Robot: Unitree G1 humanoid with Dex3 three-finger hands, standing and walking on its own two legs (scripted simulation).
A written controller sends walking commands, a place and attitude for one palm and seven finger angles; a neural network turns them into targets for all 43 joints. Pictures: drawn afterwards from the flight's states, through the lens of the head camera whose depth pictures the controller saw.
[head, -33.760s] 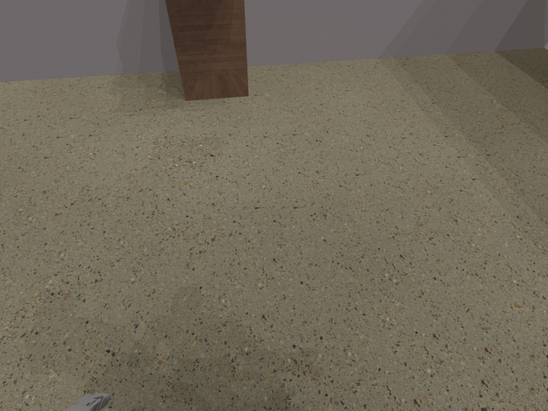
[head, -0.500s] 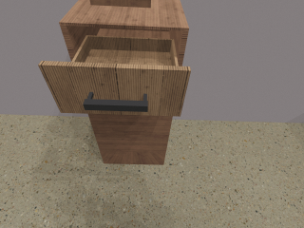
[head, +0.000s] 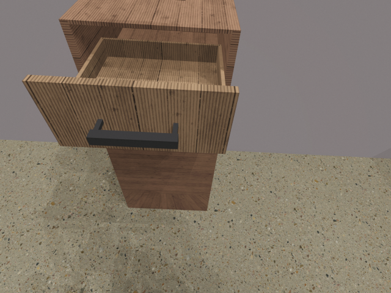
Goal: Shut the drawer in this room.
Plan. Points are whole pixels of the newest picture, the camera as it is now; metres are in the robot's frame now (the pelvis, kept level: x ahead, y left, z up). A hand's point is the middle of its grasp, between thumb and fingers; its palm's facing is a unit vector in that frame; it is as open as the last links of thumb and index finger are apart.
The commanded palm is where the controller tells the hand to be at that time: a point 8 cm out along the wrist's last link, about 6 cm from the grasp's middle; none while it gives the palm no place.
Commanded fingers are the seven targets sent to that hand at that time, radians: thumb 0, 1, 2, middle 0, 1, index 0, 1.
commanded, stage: shuffle to correct the standing spot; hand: left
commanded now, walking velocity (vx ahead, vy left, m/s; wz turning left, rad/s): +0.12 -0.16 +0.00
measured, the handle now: (136, 132) +0.39 +0.15 +0.13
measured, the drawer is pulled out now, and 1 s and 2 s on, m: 0.24 0.24 0.24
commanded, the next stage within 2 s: come to a stop and stand still in 0.10 s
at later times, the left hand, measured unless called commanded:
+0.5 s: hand out of the picture +0.09 +0.12 -0.17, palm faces +0.08 -0.98 -0.20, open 7.3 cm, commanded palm none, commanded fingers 0.00 0.90 0.90 -0.20 -0.30 -0.20 -0.30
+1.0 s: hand out of the picture +0.07 +0.14 -0.15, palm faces +0.02 -0.97 -0.25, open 7.3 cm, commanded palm none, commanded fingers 0.00 0.90 0.90 -0.20 -0.30 -0.20 -0.30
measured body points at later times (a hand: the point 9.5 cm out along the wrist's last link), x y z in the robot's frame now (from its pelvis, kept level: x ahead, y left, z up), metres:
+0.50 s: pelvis +0.05 -0.06 +0.00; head +0.08 -0.05 +0.45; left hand +0.09 +0.18 -0.16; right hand +0.09 -0.29 -0.15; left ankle +0.04 +0.04 -0.73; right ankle +0.07 -0.15 -0.73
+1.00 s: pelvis +0.06 -0.05 +0.01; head +0.06 -0.07 +0.46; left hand +0.07 +0.19 -0.13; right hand +0.09 -0.28 -0.15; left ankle +0.04 +0.04 -0.73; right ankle +0.07 -0.15 -0.73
